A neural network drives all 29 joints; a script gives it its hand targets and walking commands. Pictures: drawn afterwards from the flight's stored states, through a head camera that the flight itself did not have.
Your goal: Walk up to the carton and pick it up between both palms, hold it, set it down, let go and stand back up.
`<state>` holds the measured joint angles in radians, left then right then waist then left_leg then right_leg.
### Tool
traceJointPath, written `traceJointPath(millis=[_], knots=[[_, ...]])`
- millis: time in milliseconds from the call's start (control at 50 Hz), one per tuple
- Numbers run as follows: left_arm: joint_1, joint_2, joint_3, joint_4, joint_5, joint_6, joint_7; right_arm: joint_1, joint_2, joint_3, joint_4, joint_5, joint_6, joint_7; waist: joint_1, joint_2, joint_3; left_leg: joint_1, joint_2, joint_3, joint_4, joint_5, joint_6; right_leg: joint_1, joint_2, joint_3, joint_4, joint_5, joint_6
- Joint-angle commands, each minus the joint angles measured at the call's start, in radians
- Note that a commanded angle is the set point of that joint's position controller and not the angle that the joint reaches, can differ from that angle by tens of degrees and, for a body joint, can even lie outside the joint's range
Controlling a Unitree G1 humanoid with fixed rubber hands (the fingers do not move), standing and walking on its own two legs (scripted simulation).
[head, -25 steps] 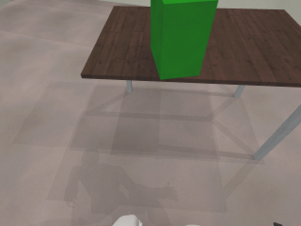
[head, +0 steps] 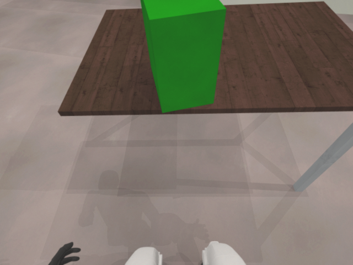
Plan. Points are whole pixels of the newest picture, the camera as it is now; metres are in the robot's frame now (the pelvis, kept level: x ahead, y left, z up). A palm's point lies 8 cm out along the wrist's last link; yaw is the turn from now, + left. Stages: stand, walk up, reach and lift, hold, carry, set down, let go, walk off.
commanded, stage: walk up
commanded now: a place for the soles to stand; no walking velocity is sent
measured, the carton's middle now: (178, 46) +0.65 +0.00 +0.13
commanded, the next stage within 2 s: none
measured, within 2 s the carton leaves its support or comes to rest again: neither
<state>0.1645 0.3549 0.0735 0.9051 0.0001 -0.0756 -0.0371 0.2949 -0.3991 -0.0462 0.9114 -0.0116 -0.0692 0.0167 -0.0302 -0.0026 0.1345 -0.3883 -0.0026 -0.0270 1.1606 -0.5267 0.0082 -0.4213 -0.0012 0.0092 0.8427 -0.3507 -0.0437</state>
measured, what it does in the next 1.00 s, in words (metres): walks ahead: left foot, then right foot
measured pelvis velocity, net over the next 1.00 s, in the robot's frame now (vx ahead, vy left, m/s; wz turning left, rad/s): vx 0.17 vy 0.04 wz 0.00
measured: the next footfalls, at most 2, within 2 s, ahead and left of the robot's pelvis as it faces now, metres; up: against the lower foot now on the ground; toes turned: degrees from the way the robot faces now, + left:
left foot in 0.28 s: +0.18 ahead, +0.14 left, +0.00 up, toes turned +2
right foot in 0.60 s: +0.22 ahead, -0.10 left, +0.00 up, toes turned +0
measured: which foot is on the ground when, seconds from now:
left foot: up 0.00-0.26, down 0.28-0.60, up 0.62-0.88, down 0.90-1.00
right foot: down 0.00-0.28, up 0.30-0.58, down 0.60-0.92, up 0.94-1.00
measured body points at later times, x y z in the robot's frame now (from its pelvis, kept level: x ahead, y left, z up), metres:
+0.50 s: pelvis +0.11 +0.03 +0.00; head +0.13 +0.03 +0.45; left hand +0.21 +0.33 -0.11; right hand +0.15 -0.29 -0.10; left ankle +0.14 +0.14 -0.70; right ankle +0.14 -0.10 -0.66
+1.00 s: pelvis +0.17 +0.04 +0.00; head +0.19 +0.05 +0.45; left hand +0.25 +0.34 -0.12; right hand +0.25 -0.29 -0.10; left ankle +0.19 +0.14 -0.70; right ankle +0.18 -0.10 -0.69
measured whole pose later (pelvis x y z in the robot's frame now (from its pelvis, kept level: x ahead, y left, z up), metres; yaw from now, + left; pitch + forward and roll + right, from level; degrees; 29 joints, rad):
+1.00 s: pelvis +0.17 +0.04 +0.00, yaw +0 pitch -2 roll -1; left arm 0.21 0.36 0.07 0.90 0.00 -0.05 0.02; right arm 0.23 -0.40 -0.06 0.88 -0.01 -0.07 0.02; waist -0.01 -0.01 0.09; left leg -0.40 0.01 0.01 0.84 -0.40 0.02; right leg -0.40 0.00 0.00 0.88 -0.55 -0.01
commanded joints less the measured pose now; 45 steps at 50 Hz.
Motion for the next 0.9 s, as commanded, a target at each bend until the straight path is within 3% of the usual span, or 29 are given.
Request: traceJointPath(millis=[0, 60, 80, 100, 160, 200, 240, 260, 280, 300, 340, 360, 380, 420, 460, 500, 520, 540, 560, 580, 600, 620, 680, 720, 780, 800, 840, 860, 880], knots=[[0.065, 0.33, 0.088, -0.055, 0.015, -0.013, 0.017, 0.066, -0.222, -0.074, -0.056, -0.009, -0.009, 0.01, 0.044, -0.152, -0.04, -0.277, 0.063, -0.001, 0.015, 0.117, 0.021, 0.158, -0.25, 0.509, -0.606, -0.436, -0.144], [0.054, 0.308, 0.09, -0.077, 0.016, -0.015, 0.015, 0.044, -0.225, -0.079, -0.063, 0.0, -0.013, 0.01, 0.044, -0.166, -0.08, -0.231, 0.064, 0.006, -0.098, 0.161, 0.01, 0.185, -0.214, 0.405, -0.543, -0.336, -0.176], [0.106, 0.315, 0.085, -0.073, 0.02, -0.018, 0.014, -0.033, -0.218, -0.075, -0.095, -0.012, -0.01, 0.009, 0.078, -0.111, -0.019, -0.236, 0.076, 0.002, -0.136, 0.138, 0.006, 0.163, -0.26, 0.459, -0.545, -0.269, -0.197], [0.091, 0.334, 0.089, -0.078, 0.024, -0.011, 0.012, -0.03, -0.222, -0.072, -0.091, -0.005, -0.012, 0.002, 0.073, -0.19, -0.043, -0.245, 0.061, 0.035, -0.199, 0.029, 0.011, 0.175, -0.243, 0.394, -0.52, -0.262, -0.214], [0.156, 0.345, 0.086, -0.069, 0.019, -0.008, 0.013, -0.069, -0.202, -0.068, -0.112, -0.008, -0.027, 0.007, 0.107, -0.206, -0.061, -0.215, 0.052, 0.066, -0.308, 0.054, 0.003, 0.242, -0.253, 0.367, -0.436, 0.044, -0.229], [0.093, 0.356, 0.088, -0.081, 0.016, -0.006, 0.014, -0.021, -0.203, -0.07, -0.121, -0.003, -0.037, 0.002, 0.075, -0.205, -0.095, -0.149, 0.035, 0.069, -0.444, 0.028, 0.012, 0.256, -0.27, 0.358, -0.349, 0.209, -0.219], [0.0, 0.29, 0.06, -0.108, 0.012, 0.003, 0.007, 0.148, -0.208, -0.083, -0.055, -0.005, -0.064, -0.01, -0.052, -0.098, -0.15, 0.235, -0.009, 0.083, -0.638, 0.165, 0.027, 0.018, -0.184, 0.188, -0.114, 0.298, -0.14], [0.006, 0.206, 0.043, -0.119, 0.016, -0.001, 0.01, 0.259, -0.267, -0.112, -0.026, -0.023, -0.07, -0.017, -0.103, 0.13, -0.214, 0.409, 0.084, -0.101, -0.706, 0.084, 0.054, -0.1, -0.085, 0.068, 0.18, 0.222, -0.084], [0.071, 0.135, 0.025, -0.128, -0.006, -0.009, 0.011, 0.251, -0.381, -0.129, -0.064, -0.027, -0.074, -0.022, -0.077, 0.326, -0.255, 0.507, 0.348, -0.622, -0.859, 0.036, 0.145, -0.339, 0.067, 0.019, 0.37, -0.152, 0.01], [-0.017, 0.27, 0.051, -0.116, 0.003, 0.0, 0.022, 0.208, -0.39, -0.127, -0.071, 0.001, -0.07, -0.021, -0.088, 0.144, -0.138, 0.384, 0.411, -0.75, -0.888, 0.052, 0.183, -0.374, 0.05, 0.134, 0.413, -0.202, 0.002], [0.03, 0.268, 0.047, -0.086, 0.002, -0.009, 0.029, 0.13, -0.324, -0.107, -0.105, -0.001, -0.058, -0.023, -0.039, 0.057, -0.141, 0.418, 0.363, -0.578, -0.758, 0.317, 0.262, -0.374, -0.023, 0.078, 0.393, -0.191, 0.02], [0.029, 0.252, 0.051, -0.106, 0.012, -0.012, 0.027, 0.158, -0.275, -0.11, -0.095, -0.005, -0.06, -0.031, -0.038, 0.039, -0.097, 0.41, 0.318, -0.506, -0.741, 0.445, 0.205, -0.398, -0.023, 0.079, 0.383, -0.137, 0.004], [0.062, 0.23, 0.045, -0.095, 0.013, -0.007, 0.023, 0.141, -0.285, -0.1, -0.106, -0.008, -0.06, -0.027, -0.012, 0.13, -0.14, 0.385, 0.317, -0.454, -0.733, 0.493, 0.227, -0.358, -0.052, 0.058, 0.371, -0.168, 0.007], [0.053, 0.232, 0.038, -0.098, 0.011, -0.01, 0.019, 0.138, -0.292, -0.107, -0.126, -0.007, -0.056, -0.024, -0.025, 0.088, -0.117, 0.291, 0.308, -0.377, -0.712, 0.548, 0.22, -0.29, -0.074, 0.036, 0.256, -0.139, 0.013], [0.026, 0.229, 0.047, -0.101, 0.002, -0.018, 0.026, 0.076, -0.303, -0.094, -0.144, -0.015, -0.052, -0.022, -0.008, 0.154, -0.115, 0.194, 0.335, -0.369, -0.711, 0.522, 0.28, -0.219, -0.074, -0.021, 0.128, -0.169, 0.017], [0.03, 0.223, 0.047, -0.082, 0.005, -0.025, 0.025, 0.043, -0.301, -0.088, -0.136, -0.016, -0.037, -0.021, 0.017, 0.117, -0.116, 0.053, 0.293, -0.301, -0.676, 0.516, 0.251, -0.056, -0.051, -0.05, 0.008, -0.112, 0.003], [0.114, 0.211, 0.049, -0.082, 0.006, -0.023, 0.028, -0.009, -0.274, -0.075, -0.158, -0.007, -0.03, -0.017, 0.053, 0.171, -0.182, -0.002, 0.262, -0.215, -0.611, 0.489, 0.211, 0.105, -0.032, -0.09, -0.107, 0.01, -0.009], [0.199, 0.22, 0.061, -0.033, 0.007, -0.025, 0.036, -0.04, -0.262, -0.068, -0.152, -0.018, -0.019, -0.017, 0.112, 0.075, -0.216, -0.083, 0.22, -0.173, -0.492, 0.463, 0.18, 0.284, 0.007, -0.099, -0.205, -0.001, -0.016], [0.248, 0.237, 0.064, -0.022, 0.024, -0.031, 0.049, -0.017, -0.177, -0.05, -0.158, -0.004, -0.017, -0.022, 0.132, -0.003, -0.245, -0.115, 0.163, -0.082, -0.296, 0.553, 0.125, 0.39, 0.005, -0.014, -0.284, 0.049, -0.026], [0.28, 0.331, 0.083, -0.034, 0.044, -0.038, 0.062, -0.027, -0.108, -0.034, -0.191, 0.005, -0.013, -0.023, 0.14, -0.222, -0.198, -0.334, 0.035, 0.012, -0.019, 0.346, 0.049, 0.426, -0.218, 0.38, -0.417, 0.022, -0.096], [0.193, 0.387, 0.084, -0.058, 0.023, -0.033, 0.057, -0.025, -0.162, -0.047, -0.182, 0.005, 0.004, -0.029, 0.094, -0.213, -0.139, -0.418, -0.012, 0.037, 0.012, -0.073, 0.025, 0.315, -0.404, 0.697, -0.566, -0.08, -0.189], [0.149, 0.394, 0.092, -0.058, 0.011, -0.021, 0.053, -0.082, -0.227, -0.063, -0.176, 0.002, 0.018, -0.034, 0.1, -0.069, -0.077, -0.377, 0.027, -0.074, 0.051, -0.057, 0.023, 0.202, -0.415, 0.719, -0.587, -0.217, -0.185], [0.07, 0.339, 0.07, -0.055, 0.015, -0.012, 0.062, -0.017, -0.226, -0.079, -0.094, -0.002, 0.028, -0.017, 0.041, -0.096, -0.049, -0.261, 0.058, 0.003, -0.041, 0.065, 0.014, 0.137, -0.282, 0.421, -0.509, -0.153, -0.178], [0.096, 0.301, 0.066, -0.046, 0.018, -0.013, 0.056, 0.022, -0.205, -0.071, -0.091, 0.001, 0.028, -0.009, 0.048, -0.147, -0.07, -0.219, 0.041, 0.025, -0.11, 0.042, 0.017, 0.16, -0.261, 0.386, -0.47, 0.017, -0.165], [0.124, 0.321, 0.064, -0.049, 0.013, -0.018, 0.058, -0.043, -0.189, -0.067, -0.108, -0.002, 0.019, -0.013, 0.068, -0.072, -0.096, -0.201, 0.066, 0.026, -0.198, 0.018, 0.008, 0.219, -0.312, 0.435, -0.398, 0.219, -0.193], [0.124, 0.315, 0.064, -0.05, 0.015, -0.014, 0.06, -0.079, -0.176, -0.06, -0.118, -0.003, 0.013, -0.016, 0.085, -0.114, -0.105, -0.193, 0.065, 0.031, -0.289, -0.018, 0.006, 0.275, -0.289, 0.363, -0.347, 0.389, -0.201], [0.05, 0.322, 0.058, -0.064, 0.006, -0.001, 0.059, 0.004, -0.16, -0.063, -0.078, -0.002, -0.004, -0.021, 0.01, -0.147, -0.15, 0.024, 0.019, 0.072, -0.498, 0.086, 0.023, 0.175, -0.249, 0.266, -0.193, 0.544, -0.169], [0.035, 0.272, 0.035, -0.075, -0.001, 0.0, 0.057, 0.078, -0.176, -0.068, -0.043, -0.007, -0.012, -0.026, -0.024, -0.11, -0.204, 0.172, 0.025, 0.039, -0.573, 0.254, 0.043, 0.105, -0.2, 0.179, -0.114, 0.588, -0.107], [0.016, 0.22, 0.023, -0.092, -0.007, 0.003, 0.057, 0.082, -0.234, -0.087, -0.047, -0.027, -0.021, -0.033, -0.037, 0.062, -0.235, 0.269, 0.12, -0.198, -0.696, 0.229, 0.099, -0.031, -0.111, 0.096, 0.105, 0.448, -0.048]])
